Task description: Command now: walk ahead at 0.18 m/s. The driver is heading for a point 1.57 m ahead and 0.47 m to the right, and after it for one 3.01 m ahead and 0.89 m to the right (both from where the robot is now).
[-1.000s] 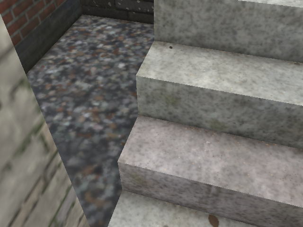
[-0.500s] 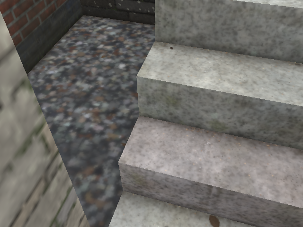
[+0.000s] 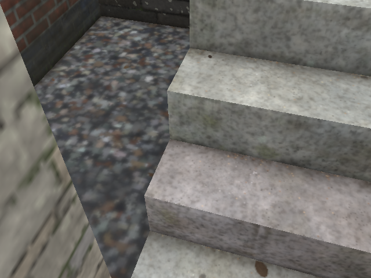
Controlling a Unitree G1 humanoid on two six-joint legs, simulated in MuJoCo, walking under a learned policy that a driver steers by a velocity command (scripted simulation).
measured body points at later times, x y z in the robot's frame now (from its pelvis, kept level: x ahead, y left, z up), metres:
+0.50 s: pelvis -0.01 -0.01 +0.00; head -0.01 -0.01 +0.45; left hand -0.04 +0.26 -0.15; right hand +0.03 -0.26 -0.15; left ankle -0.02 +0.13 -0.75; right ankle -0.05 -0.14 -0.75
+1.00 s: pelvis -0.02 -0.02 +0.00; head -0.01 -0.02 +0.45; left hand -0.04 +0.25 -0.15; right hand +0.01 -0.27 -0.15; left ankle -0.02 +0.13 -0.75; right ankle -0.05 -0.14 -0.75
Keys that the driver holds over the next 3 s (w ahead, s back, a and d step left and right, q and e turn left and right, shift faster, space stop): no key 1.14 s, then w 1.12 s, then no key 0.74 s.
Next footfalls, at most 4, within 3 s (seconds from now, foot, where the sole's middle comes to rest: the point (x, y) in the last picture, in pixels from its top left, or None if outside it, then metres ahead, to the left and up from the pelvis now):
none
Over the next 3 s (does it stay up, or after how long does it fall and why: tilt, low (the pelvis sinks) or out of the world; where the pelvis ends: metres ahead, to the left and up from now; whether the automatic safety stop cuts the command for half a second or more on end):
stays up -0.01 -0.01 0.00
